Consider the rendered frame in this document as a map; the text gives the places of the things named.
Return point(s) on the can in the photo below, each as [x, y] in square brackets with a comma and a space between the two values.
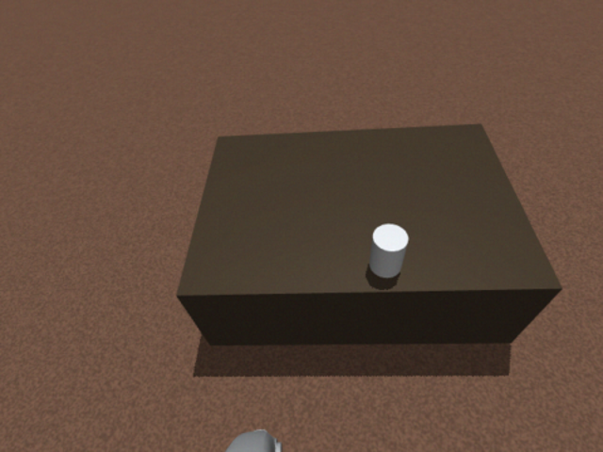
[389, 243]

